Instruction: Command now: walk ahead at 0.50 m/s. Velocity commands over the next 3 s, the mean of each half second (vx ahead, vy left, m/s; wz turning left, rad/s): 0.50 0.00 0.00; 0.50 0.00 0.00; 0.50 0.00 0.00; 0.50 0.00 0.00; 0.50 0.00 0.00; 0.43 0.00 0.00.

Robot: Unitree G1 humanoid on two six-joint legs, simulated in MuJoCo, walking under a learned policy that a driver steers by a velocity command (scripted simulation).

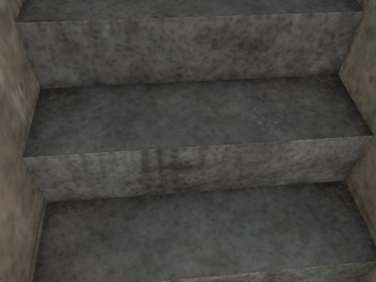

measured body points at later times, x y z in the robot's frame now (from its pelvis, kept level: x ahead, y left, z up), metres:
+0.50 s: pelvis +0.00 +0.00 +0.00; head +0.02 +0.01 +0.45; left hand +0.18 +0.20 -0.10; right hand +0.19 -0.20 -0.09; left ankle -0.02 +0.08 -0.75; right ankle +0.00 -0.13 -0.75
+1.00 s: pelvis +0.00 -0.01 +0.00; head +0.02 +0.00 +0.45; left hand +0.20 +0.18 -0.08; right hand +0.22 -0.19 -0.07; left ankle -0.02 +0.08 -0.75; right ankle +0.00 -0.13 -0.75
